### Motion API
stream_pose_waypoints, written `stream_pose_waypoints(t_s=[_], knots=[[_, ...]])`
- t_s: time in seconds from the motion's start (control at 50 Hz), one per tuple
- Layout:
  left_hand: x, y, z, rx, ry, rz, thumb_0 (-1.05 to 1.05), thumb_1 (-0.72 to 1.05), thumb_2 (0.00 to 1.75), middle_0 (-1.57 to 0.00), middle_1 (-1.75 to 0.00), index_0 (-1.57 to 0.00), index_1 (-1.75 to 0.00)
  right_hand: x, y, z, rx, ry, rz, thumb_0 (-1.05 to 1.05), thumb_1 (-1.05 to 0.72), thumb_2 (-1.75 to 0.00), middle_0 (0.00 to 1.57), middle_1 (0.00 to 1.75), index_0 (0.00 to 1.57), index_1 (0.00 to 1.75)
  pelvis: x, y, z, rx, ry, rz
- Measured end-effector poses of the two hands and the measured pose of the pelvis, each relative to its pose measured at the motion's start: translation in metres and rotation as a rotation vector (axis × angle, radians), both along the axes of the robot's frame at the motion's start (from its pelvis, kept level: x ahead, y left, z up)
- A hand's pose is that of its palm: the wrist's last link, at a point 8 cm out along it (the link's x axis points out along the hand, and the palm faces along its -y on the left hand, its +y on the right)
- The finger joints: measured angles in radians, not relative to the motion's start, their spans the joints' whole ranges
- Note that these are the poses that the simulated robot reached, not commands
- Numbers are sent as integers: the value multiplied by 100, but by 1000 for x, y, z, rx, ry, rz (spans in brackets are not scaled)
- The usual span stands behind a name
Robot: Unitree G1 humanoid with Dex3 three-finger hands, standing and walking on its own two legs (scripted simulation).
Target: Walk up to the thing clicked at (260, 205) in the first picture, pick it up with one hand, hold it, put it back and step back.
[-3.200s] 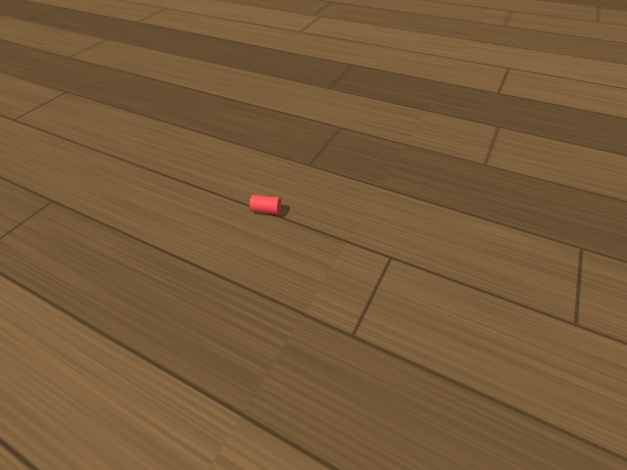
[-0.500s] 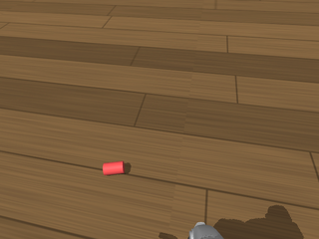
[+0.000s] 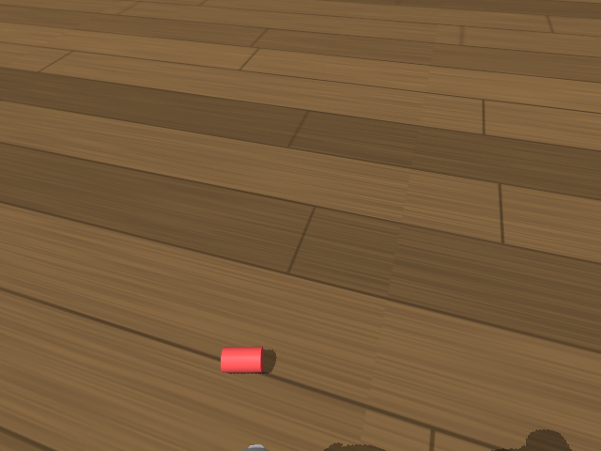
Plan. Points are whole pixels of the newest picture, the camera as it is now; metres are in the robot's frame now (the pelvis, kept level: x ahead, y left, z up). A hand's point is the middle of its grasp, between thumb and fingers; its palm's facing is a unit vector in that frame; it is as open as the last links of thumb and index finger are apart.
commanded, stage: walk up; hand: left
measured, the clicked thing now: (242, 359) +0.53 +0.25 -0.72
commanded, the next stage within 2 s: none
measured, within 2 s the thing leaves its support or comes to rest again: neither
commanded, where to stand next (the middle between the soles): +0.17 +0.01 m, yaw -1 degrees
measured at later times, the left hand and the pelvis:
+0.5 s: hand out of the picture +0.16 +0.31 -0.16, palm faces -0.08 -0.92 -0.39, open 7.3 cm; pelvis +0.07 +0.04 -0.01, yaw -4 degrees
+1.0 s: hand (153, 427) +0.20 +0.26 -0.14, palm faces -0.09 -0.95 -0.30, open 7.3 cm; pelvis +0.08 +0.03 +0.02, yaw -4 degrees
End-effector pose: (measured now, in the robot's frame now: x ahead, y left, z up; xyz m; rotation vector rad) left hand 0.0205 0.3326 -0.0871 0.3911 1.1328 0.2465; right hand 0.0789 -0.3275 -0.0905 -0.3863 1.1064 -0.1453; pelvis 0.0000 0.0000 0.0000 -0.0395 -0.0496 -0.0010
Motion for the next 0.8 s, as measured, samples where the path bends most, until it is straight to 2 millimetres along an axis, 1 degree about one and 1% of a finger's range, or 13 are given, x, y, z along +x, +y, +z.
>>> stream_pose_waypoints(t_s=[0.06, 0.1, 0.14, 0.22, 0.32, 0.38, 0.44, 0.5, 0.54, 0.64, 0.8], knots=[[16, 26, -21, -5, 40, 3, 1, 90, 90, -20, -30, -21, -30, 19, 17, 3, -40, -21, -10, 0, -91, -90, 20, 30, 20, 30, 21, 20, -10, 23, -1, -2], [30, 34, -29, -14, 67, 6, 1, 90, 90, -20, -30, -21, -30, 26, 30, 5, -53, -37, -25, 0, -91, -90, 20, 30, 20, 30, 31, 31, -11, 21, -1, -13], [46, 37, -31, -29, 82, -10, 1, 91, 90, -20, -30, -21, -30, 28, 42, 9, -51, -34, -45, 0, -91, -90, 20, 30, 20, 30, 39, 39, -6, 4, 0, -12], [79, 38, -28, -59, 64, -31, 1, 91, 90, -20, -30, -21, -30, 29, 62, 15, -42, 1, -61, 0, -91, -90, 20, 30, 20, 30, 53, 48, 4, 11, 2, -12], [105, 38, -27, -64, 69, -38, 0, 91, 90, -20, -30, -21, -30, 31, 74, 7, -32, 30, -80, 0, -90, -90, 20, 30, 20, 30, 66, 55, 5, 28, -2, -30], [117, 35, -29, -56, 76, -38, 0, 91, 90, -20, -30, -21, -30, 36, 76, -3, -20, 29, -89, 0, -90, -90, 20, 30, 20, 30, 70, 54, 1, 40, -6, -41], [128, 28, -30, -44, 73, -48, 0, 91, 90, -20, -30, -21, -30, 42, 74, -17, 0, 18, -103, 0, -90, -90, 20, 30, 20, 30, 71, 50, -6, 53, -8, -56], [135, 17, -29, -33, 64, -57, 0, 91, 90, -20, -30, -21, -30, 48, 68, -31, 23, 8, -117, 0, -90, -90, 20, 30, 20, 30, 69, 45, -11, 38, -14, -70], [139, 9, -25, -35, 51, -73, 0, 91, 90, -20, -30, -21, -30, 51, 67, -35, 40, 2, -127, 0, -90, -90, 20, 30, 20, 30, 67, 40, -10, 32, -15, -65], [152, -6, -17, -52, 13, -90, 0, 91, 90, -20, -30, -21, -30, 50, 65, -33, 64, 3, -124, 0, -91, -90, 20, 30, 20, 30, 65, 34, -3, 60, -16, -64], [170, -24, -12, -107, -19, -97, 0, 91, 90, -20, -30, -21, -30, 34, 50, -16, 29, 61, -135, 0, -91, -90, 20, 30, 20, 30, 70, 27, 9, 54, -8, -68]])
